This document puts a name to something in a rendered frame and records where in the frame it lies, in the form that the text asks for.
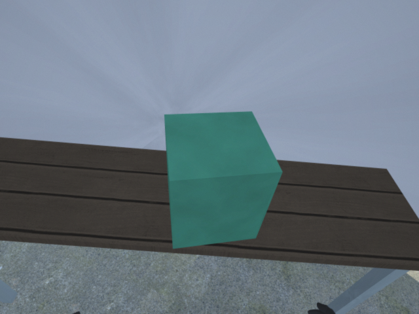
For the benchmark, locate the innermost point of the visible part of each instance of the carton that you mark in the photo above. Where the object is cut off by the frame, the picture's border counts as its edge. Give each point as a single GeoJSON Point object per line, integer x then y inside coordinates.
{"type": "Point", "coordinates": [222, 175]}

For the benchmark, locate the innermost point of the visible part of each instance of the table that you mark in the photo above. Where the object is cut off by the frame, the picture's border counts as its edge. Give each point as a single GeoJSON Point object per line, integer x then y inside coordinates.
{"type": "Point", "coordinates": [118, 198]}

